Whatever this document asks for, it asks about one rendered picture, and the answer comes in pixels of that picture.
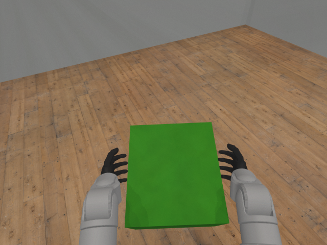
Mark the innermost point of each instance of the left robot hand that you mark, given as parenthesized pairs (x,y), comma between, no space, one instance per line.
(109,165)

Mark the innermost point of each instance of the left robot forearm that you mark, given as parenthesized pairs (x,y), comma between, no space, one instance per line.
(99,220)

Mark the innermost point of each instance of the carton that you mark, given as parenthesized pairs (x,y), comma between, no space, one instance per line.
(174,178)

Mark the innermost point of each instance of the right robot hand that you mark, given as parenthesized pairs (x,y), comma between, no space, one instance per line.
(237,162)

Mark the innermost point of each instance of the right robot forearm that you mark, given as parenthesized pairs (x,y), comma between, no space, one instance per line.
(255,209)

